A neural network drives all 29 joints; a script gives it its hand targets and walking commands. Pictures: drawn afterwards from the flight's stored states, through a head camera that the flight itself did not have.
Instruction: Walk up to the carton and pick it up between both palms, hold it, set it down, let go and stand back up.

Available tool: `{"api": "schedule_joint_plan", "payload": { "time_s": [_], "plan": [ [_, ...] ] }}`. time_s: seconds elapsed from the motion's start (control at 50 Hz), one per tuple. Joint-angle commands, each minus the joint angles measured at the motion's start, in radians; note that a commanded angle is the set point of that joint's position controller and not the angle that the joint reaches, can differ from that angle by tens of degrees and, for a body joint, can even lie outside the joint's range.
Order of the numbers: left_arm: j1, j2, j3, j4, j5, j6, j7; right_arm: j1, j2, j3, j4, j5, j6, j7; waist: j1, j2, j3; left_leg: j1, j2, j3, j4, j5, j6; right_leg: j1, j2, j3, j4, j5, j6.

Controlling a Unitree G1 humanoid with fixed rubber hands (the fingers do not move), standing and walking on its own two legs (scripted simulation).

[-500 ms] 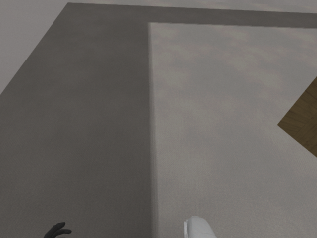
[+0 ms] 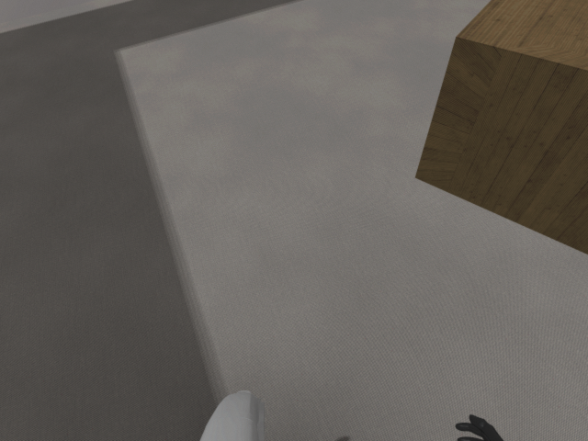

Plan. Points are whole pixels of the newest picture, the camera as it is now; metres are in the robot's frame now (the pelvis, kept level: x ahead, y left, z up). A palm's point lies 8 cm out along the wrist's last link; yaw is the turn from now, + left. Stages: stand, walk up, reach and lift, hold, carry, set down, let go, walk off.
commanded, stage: walk up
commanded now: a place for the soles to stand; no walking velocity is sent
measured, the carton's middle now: out of the picture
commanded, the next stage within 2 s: none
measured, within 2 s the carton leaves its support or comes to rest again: neither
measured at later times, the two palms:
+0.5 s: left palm (232, 249) +0.44 +0.18 -0.12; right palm out of the picture +0.14 -0.26 -0.10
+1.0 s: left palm (309, 190) +0.61 +0.04 -0.13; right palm (568, 296) +0.37 -0.41 -0.11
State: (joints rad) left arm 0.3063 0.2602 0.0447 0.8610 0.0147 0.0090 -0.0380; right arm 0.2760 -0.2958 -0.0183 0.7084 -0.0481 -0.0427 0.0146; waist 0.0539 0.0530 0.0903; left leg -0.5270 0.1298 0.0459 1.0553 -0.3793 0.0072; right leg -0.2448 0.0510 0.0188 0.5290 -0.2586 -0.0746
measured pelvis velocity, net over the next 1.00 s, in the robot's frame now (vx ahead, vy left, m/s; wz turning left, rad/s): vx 0.45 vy -0.16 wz -0.68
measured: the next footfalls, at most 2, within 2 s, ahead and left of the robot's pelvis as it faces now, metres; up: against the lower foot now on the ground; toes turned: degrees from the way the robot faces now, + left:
left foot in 0.22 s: +0.29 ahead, +0.10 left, +0.00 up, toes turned -7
right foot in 0.68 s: +0.43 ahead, -0.27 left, +0.00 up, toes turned -35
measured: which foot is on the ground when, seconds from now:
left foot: up 0.00-0.20, down 0.22-0.70, up 0.72-1.00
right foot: down 0.00-0.24, up 0.26-0.66, down 0.68-1.00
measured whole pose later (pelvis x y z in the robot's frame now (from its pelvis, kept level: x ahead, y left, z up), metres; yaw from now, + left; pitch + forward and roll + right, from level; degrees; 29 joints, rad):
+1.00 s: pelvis +0.45 -0.16 -0.01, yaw -39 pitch -2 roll +1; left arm 0.40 0.23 0.06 0.87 0.02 -0.02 -0.02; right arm 0.33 -0.24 0.00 0.73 -0.05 -0.05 0.03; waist 0.05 0.00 0.03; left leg -0.50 0.12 0.07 0.83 -0.33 0.01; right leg -0.26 0.05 0.05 0.59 -0.30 -0.06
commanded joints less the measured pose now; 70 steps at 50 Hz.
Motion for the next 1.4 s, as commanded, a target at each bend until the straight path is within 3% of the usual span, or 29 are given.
{"api": "schedule_joint_plan", "payload": {
  "time_s": [0.0, 0.08, 0.18, 0.2, 0.22, 0.24, 0.26, 0.28, 0.34, 0.5, 0.6, 0.62, 0.66, 0.68, 0.7, 0.72, 0.76, 0.82, 0.96, 1.02, 1.04, 1.06, 1.08, 1.1, 1.12, 1.18, 1.22, 1.3, 1.38],
  "plan": [
    [-0.016, 0.132, 0.046, -0.108, 0.002, -0.046, -0.014, 0.063, -0.046, -0.018, -0.044, -0.002, -0.004, -0.017, -0.04, -0.155, -0.073, -0.02, -0.03, 0.011, -0.15, 0.135, -0.02, -0.013, -0.145, 0.272, -0.233, 0.056, -0.122],
    [0.082, 0.139, 0.052, -0.086, 0.006, -0.048, -0.012, -0.054, -0.021, -0.013, -0.068, -0.002, -0.015, -0.021, 0.0, -0.153, -0.029, -0.014, -0.073, 0.016, -0.35, 0.242, -0.013, 0.006, -0.118, 0.321, -0.191, 0.009, -0.088],
    [0.048, 0.099, 0.027, -0.106, 0.024, -0.052, -0.01, 0.128, -0.051, -0.045, -0.029, -0.02, -0.046, -0.055, -0.116, -0.065, -0.084, 0.475, -0.076, -0.044, -0.533, 0.241, 0.032, -0.227, -0.033, 0.298, 0.12, -0.016, -0.022],
    [0.094, 0.048, 0.01, -0.124, 0.023, -0.054, -0.013, 0.235, -0.131, -0.069, -0.025, -0.031, -0.054, -0.063, -0.148, 0.095, -0.187, 0.644, 0.13, -0.315, -0.637, -0.026, 0.073, -0.321, 0.027, 0.232, 0.386, -0.1, 0.022],
    [0.187, 0.039, 0.009, -0.138, 0.026, -0.048, -0.01, 0.261, -0.223, -0.091, -0.034, -0.027, -0.049, -0.075, -0.124, 0.156, -0.219, 0.745, 0.401, -0.755, -0.802, -0.29, 0.145, -0.485, 0.08, 0.133, 0.637, -0.316, 0.074],
    [0.184, 0.119, 0.029, -0.128, 0.038, -0.029, -0.002, 0.212, -0.214, -0.092, -0.016, -0.005, -0.032, -0.086, -0.102, 0.079, -0.144, 0.67, 0.488, -0.896, -0.875, -0.49, 0.221, -0.571, -0.015, 0.113, 0.779, -0.288, 0.098],
    [0.111, 0.148, 0.034, -0.139, 0.053, -0.022, -0.004, 0.182, -0.155, -0.072, -0.017, 0.014, -0.035, -0.087, -0.108, -0.004, -0.047, 0.547, 0.44, -0.803, -0.893, -0.517, 0.202, -0.578, -0.054, 0.123, 0.83, -0.217, 0.11],
    [0.048, 0.131, 0.031, -0.138, 0.054, -0.026, -0.01, 0.143, -0.111, -0.055, -0.009, 0.012, -0.05, -0.081, -0.116, -0.031, -0.009, 0.483, 0.37, -0.574, -0.865, -0.36, 0.171, -0.572, -0.08, 0.121, 0.791, -0.136, 0.115],
    [0.061, 0.059, 0.022, -0.114, 0.04, -0.027, -0.041, 0.115, -0.024, -0.019, 0.034, 0.006, -0.085, -0.061, -0.067, 0.052, -0.016, 0.375, 0.202, -0.135, -0.836, -0.049, 0.088, -0.448, -0.093, 0.092, 0.686, 0.02, 0.11],
    [-0.159, -0.035, -0.044, -0.137, 0.04, -0.03, -0.062, 0.211, -0.038, -0.01, 0.077, -0.001, -0.089, -0.041, -0.078, 0.085, 0.068, 0.371, 0.166, 0.239, -0.798, 0.394, 0.113, -0.382, -0.129, -0.06, 0.297, 0.281, 0.086],
    [-0.136, 0.001, -0.033, -0.098, 0.059, -0.04, -0.05, 0.229, -0.128, -0.023, 0.079, -0.013, -0.044, -0.044, -0.055, 0.08, 0.044, 0.43, 0.221, 0.257, -0.72, 0.341, 0.123, -0.161, -0.102, -0.112, 0.102, 0.229, 0.035],
    [-0.063, 0.028, -0.021, -0.078, 0.061, -0.04, -0.04, 0.218, -0.141, -0.025, 0.079, -0.016, -0.029, -0.044, -0.011, 0.049, 0.003, 0.443, 0.215, 0.277, -0.593, 0.416, 0.115, -0.073, -0.076, -0.121, 0.066, 0.189, 0.015],
    [0.177, 0.126, 0.029, -0.01, 0.057, -0.047, -0.001, 0.289, -0.092, -0.004, 0.083, -0.017, -0.001, -0.031, 0.08, -0.157, -0.179, 0.287, 0.116, 0.316, -0.109, 0.329, 0.076, 0.307, -0.034, -0.064, 0.048, 0.071, -0.015],
    [0.225, 0.19, 0.052, -0.019, 0.045, -0.04, 0.024, 0.343, -0.035, 0.011, 0.055, -0.007, 0.008, -0.011, 0.069, -0.302, -0.238, 0.068, 0.034, 0.252, 0.141, -0.144, 0.042, 0.45, -0.203, 0.262, 0.067, 0.027, -0.053],
    [0.193, 0.248, 0.077, -0.069, -0.02, -0.03, 0.04, 0.337, -0.036, 0.018, -0.008, 0.032, 0.013, -0.001, 0.059, -0.301, -0.29, -0.103, -0.048, 0.095, 0.262, -0.217, 0.003, 0.478, -0.358, 0.693, -0.14, -0.219, -0.179],
    [0.16, 0.24, 0.082, -0.081, -0.05, -0.021, 0.058, 0.218, -0.09, 0.006, -0.036, 0.041, 0.009, 0.006, 0.08, -0.158, -0.204, -0.134, -0.018, -0.003, 0.294, -0.145, -0.002, 0.355, -0.365, 0.728, -0.255, -0.338, -0.18],
    [0.087, 0.175, 0.055, -0.088, -0.034, -0.018, 0.074, 0.165, -0.044, 0.015, -0.041, 0.034, -0.012, 0.014, 0.03, -0.152, -0.067, -0.107, 0.032, -0.032, 0.266, -0.081, 0.019, 0.148, -0.329, 0.503, -0.237, -0.159, -0.148],
    [0.023, 0.081, 0.036, -0.1, -0.003, -0.047, 0.048, 0.235, -0.024, 0.006, 0.001, 0.001, -0.015, 0.01, -0.055, -0.126, -0.033, 0.077, 0.036, -0.031, 0.074, -0.065, 0.013, -0.104, -0.249, 0.329, -0.246, -0.132, -0.137],
    [0.037, 0.11, 0.051, -0.074, 0.014, -0.053, 0.008, 0.175, 0.003, -0.006, 0.004, 0.0, -0.013, 0.002, -0.053, -0.189, -0.018, 0.231, -0.054, 0.069, -0.313, 0.122, 0.004, -0.281, -0.152, 0.258, -0.214, -0.384, -0.118],
    [0.027, 0.088, 0.028, -0.073, 0.02, -0.038, 0.001, 0.257, -0.005, -0.025, 0.035, -0.004, -0.025, -0.021, -0.101, -0.122, -0.034, 0.447, -0.113, 0.091, -0.435, 0.159, 0.022, -0.394, -0.091, 0.216, -0.045, -0.498, -0.064],
    [0.029, 0.054, 0.012, -0.078, 0.027, -0.035, 0.001, 0.319, -0.029, -0.039, 0.044, -0.013, -0.032, -0.033, -0.131, -0.054, -0.029, 0.531, -0.065, 0.008, -0.508, 0.024, 0.041, -0.468, -0.052, 0.187, 0.092, -0.533, -0.026],
    [0.076, -0.016, -0.014, -0.091, 0.028, -0.035, -0.003, 0.386, -0.106, -0.057, 0.038, -0.019, -0.038, -0.041, -0.142, 0.149, -0.044, 0.592, 0.196, -0.355, -0.69, -0.318, 0.087, -0.565, 0.02, 0.079, 0.44, -0.418, 0.033],
    [0.164, 0.0, -0.012, -0.092, 0.046, -0.031, -0.001, 0.377, -0.169, -0.066, 0.029, -0.001, -0.032, -0.057, -0.095, 0.099, 0.002, 0.546, 0.416, -0.72, -0.88, -0.556, 0.145, -0.612, 0.0, 0.043, 0.62, -0.343, 0.08],
    [0.13, 0.07, 0.006, -0.1, 0.056, -0.023, 0.0, 0.336, -0.175, -0.07, 0.05, 0.019, -0.023, -0.07, -0.098, 0.035, 0.054, 0.467, 0.437, -0.826, -0.952, -0.654, 0.213, -0.636, -0.062, 0.056, 0.702, -0.324, 0.098],
    [0.046, 0.096, 0.008, -0.115, 0.064, -0.023, 0.0, 0.316, -0.146, -0.054, 0.059, 0.036, -0.033, -0.067, -0.115, -0.016, 0.13, 0.394, 0.412, -0.751, -0.959, -0.597, 0.205, -0.659, -0.092, 0.071, 0.722, -0.246, 0.105],
    [0.051, 0.059, -0.002, -0.095, 0.048, -0.039, -0.01, 0.252, -0.067, -0.028, 0.092, 0.02, -0.067, -0.053, -0.081, 0.068, 0.096, 0.383, 0.241, -0.277, -0.884, -0.163, 0.152, -0.554, -0.138, 0.07, 0.59, -0.075, 0.116],
    [0.05, 0.019, -0.007, -0.084, 0.053, -0.041, -0.018, 0.264, -0.031, -0.02, 0.129, 0.02, -0.084, -0.044, -0.059, 0.09, 0.04, 0.385, 0.186, -0.129, -0.842, 0.123, 0.15, -0.478, -0.132, 0.01, 0.551, 0.016, 0.119],
    [-0.07, -0.047, -0.038, -0.104, 0.053, -0.039, -0.021, 0.295, -0.015, -0.017, 0.144, 0.019, -0.087, -0.034, -0.067, 0.059, -0.006, 0.377, 0.105, 0.061, -0.75, 0.471, 0.135, -0.344, -0.123, -0.095, 0.347, 0.186, 0.11],
    [-0.123, -0.028, -0.045, -0.099, 0.051, -0.048, -0.025, 0.293, -0.073, -0.03, 0.137, 0.003, -0.067, -0.027, -0.069, 0.111, 0.018, 0.338, 0.136, 0.082, -0.719, 0.413, 0.122, -0.138, -0.127, -0.139, 0.144, 0.271, 0.072]
  ]
}}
